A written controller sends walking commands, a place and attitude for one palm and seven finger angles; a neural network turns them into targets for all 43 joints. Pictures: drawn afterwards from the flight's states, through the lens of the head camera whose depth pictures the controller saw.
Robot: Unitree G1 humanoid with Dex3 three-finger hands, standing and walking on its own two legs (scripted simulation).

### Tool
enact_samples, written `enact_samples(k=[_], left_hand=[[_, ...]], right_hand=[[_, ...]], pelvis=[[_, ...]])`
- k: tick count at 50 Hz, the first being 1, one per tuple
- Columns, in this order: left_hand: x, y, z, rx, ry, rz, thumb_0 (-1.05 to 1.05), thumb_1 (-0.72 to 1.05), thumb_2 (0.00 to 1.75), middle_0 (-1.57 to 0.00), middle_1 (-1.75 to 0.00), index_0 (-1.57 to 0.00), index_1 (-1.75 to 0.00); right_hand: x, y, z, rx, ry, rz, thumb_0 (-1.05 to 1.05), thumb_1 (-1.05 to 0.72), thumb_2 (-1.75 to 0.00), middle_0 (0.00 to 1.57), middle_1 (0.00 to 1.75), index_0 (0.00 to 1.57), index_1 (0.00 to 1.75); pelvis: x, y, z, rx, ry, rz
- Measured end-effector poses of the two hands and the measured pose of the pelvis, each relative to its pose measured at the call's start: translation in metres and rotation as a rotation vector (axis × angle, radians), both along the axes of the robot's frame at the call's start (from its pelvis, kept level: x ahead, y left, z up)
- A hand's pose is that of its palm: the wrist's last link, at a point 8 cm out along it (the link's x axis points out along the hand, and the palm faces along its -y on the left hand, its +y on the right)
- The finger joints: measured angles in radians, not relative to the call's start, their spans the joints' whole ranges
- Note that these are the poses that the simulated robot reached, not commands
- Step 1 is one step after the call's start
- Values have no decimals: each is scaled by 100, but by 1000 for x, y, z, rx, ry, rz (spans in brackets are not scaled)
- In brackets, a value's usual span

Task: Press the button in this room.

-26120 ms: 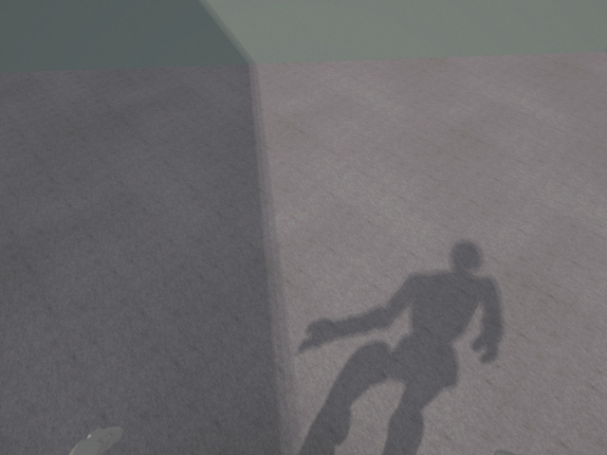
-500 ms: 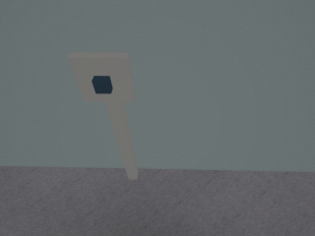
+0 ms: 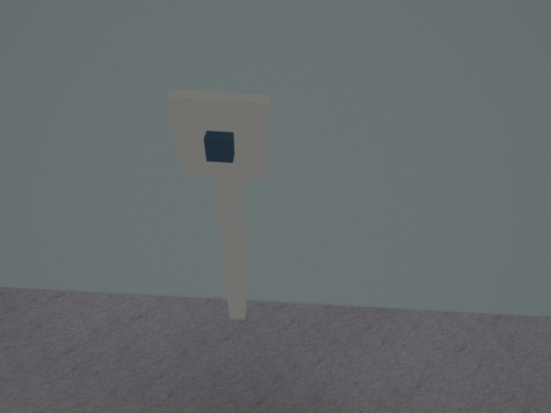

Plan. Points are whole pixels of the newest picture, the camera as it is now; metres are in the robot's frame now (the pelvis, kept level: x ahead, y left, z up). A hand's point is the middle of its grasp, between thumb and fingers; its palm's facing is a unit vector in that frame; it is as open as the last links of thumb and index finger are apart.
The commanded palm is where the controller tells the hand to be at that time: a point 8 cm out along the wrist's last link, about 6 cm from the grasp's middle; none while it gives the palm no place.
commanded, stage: look again from close up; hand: left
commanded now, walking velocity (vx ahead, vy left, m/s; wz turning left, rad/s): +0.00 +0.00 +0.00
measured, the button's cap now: (220, 145) +0.56 +0.16 +0.08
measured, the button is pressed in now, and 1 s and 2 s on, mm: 0 0 0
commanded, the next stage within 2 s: shuffle to correct the standing spot in 0.12 s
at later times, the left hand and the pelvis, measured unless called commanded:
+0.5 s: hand out of the picture -0.01 +0.16 -0.18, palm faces +0.00 -0.99 -0.15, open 7.4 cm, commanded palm none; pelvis +0.01 +0.00 +0.00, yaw -2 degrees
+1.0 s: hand out of the picture +0.04 +0.11 -0.19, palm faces +0.06 -0.99 -0.10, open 7.4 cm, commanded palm none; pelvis +0.09 -0.03 +0.00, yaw +0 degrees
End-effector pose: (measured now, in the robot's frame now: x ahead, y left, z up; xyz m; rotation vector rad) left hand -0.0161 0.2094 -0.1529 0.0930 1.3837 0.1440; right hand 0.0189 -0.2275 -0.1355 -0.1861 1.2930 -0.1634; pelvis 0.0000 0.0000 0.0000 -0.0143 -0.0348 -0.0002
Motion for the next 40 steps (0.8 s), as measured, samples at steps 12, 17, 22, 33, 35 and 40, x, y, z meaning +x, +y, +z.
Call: enact_samples(k=[12, 17, 22, 33, 35, 40], left_hand=[[1, 26, 4, 17, -4, -28, 0, 91, 90, -20, -30, -20, -30], [-5, 24, 4, 13, 28, -33, 0, 91, 90, -20, -30, -20, -30], [-5, 13, 3, 2, 61, -39, 0, 91, 90, -20, -30, -20, -30], [20, -34, -3, -20, 43, 9, 0, 91, 90, -20, -30, -20, -30], [20, -42, -6, -32, 43, 35, 0, 91, 90, -20, -30, -20, -30], [12, -54, -11, -74, 101, 72, 0, 91, 90, -20, -30, -20, -30]], right_hand=[[-35, 29, -2, 37, 64, -26, 1, -92, -89, 20, 30, 20, 30], [-45, 35, -4, 54, 96, -45, 0, -91, -89, 20, 30, 20, 30], [-50, 29, -7, 57, 126, -76, 0, -91, -89, 20, 30, 20, 30], [-28, -12, -14, 45, 168, -78, 0, -91, -89, 20, 30, 20, 30], [-13, -19, -12, 33, 168, -54, 0, -91, -89, 20, 30, 20, 30], [48, -28, -2, -17, 92, 1, 1, -92, -89, 20, 30, 20, 30]], pelvis=[[-6, 18, 2, 8, 9, -6], [-4, 17, 2, 12, 11, -11], [5, 9, 0, 17, 18, -21], [38, -28, -7, -1, 41, 1], [44, -32, -8, -8, 44, 18], [62, -32, -8, -16, 45, 25]])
